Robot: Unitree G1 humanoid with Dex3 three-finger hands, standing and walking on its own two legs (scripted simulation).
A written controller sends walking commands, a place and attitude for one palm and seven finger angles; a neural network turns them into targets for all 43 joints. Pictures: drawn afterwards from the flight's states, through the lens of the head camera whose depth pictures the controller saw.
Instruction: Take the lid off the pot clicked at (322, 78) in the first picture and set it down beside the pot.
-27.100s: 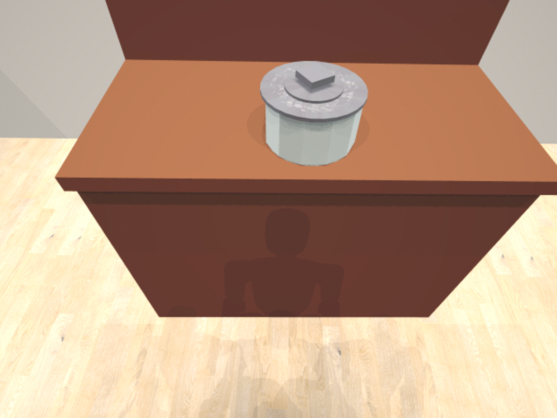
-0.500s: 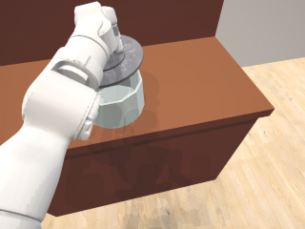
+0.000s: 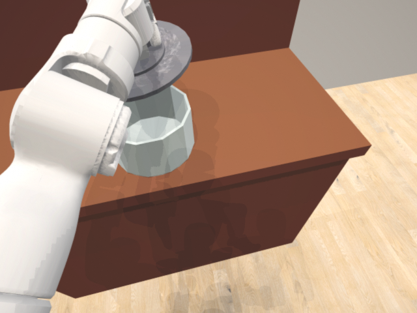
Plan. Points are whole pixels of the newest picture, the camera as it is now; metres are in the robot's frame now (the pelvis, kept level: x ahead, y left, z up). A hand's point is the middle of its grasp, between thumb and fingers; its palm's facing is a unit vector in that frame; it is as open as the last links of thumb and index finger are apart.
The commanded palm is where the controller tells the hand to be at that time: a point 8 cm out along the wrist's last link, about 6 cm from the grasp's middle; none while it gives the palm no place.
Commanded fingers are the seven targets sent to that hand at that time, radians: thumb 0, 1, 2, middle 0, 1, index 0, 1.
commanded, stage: lift the lid straight up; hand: left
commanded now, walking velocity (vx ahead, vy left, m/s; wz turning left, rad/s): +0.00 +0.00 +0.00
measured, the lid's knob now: (128, 43) +0.52 +0.08 +0.26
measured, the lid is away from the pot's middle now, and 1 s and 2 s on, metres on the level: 0.01 0.09 0.20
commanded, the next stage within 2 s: move the lid sideways beside the pot in 0.26 s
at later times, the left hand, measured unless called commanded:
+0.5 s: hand (119, 33) +0.50 +0.08 +0.29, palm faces -0.25 -0.14 -0.96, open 5.8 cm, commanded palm +0.50 +0.08 +0.35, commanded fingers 0.00 0.62 0.97 -0.60 -1.13 -0.98 -1.21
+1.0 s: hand (74, 44) +0.48 +0.15 +0.28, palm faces -0.26 -0.14 -0.95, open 5.8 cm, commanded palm +0.49 +0.15 +0.35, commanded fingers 0.00 0.62 0.97 -0.60 -1.13 -0.98 -1.21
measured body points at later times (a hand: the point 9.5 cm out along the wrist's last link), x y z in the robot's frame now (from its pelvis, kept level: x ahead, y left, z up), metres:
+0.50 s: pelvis +0.00 +0.00 +0.00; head +0.03 -0.01 +0.45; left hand +0.50 +0.08 +0.34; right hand +0.04 -0.27 -0.14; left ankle -0.02 +0.10 -0.74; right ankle -0.03 -0.13 -0.74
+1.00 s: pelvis -0.01 +0.00 +0.00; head +0.02 -0.01 +0.45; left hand +0.49 +0.15 +0.34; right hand +0.04 -0.27 -0.13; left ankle -0.02 +0.10 -0.74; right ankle -0.03 -0.13 -0.74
